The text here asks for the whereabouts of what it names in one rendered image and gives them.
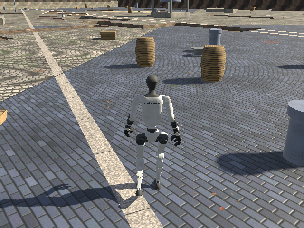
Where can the robot head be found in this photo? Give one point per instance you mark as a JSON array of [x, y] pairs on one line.
[[152, 82]]

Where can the left robot upper arm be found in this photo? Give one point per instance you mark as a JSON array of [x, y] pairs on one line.
[[134, 107]]

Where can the robot right hand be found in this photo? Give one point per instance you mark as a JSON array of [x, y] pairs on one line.
[[178, 139]]

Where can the right robot forearm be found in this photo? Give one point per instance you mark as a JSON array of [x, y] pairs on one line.
[[175, 127]]

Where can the robot torso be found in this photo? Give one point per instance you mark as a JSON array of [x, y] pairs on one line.
[[152, 115]]

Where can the robot left hand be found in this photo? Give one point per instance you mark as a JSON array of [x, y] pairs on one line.
[[126, 132]]

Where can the left robot forearm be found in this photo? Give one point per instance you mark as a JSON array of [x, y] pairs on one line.
[[128, 124]]

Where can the right robot upper arm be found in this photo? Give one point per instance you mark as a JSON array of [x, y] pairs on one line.
[[169, 108]]

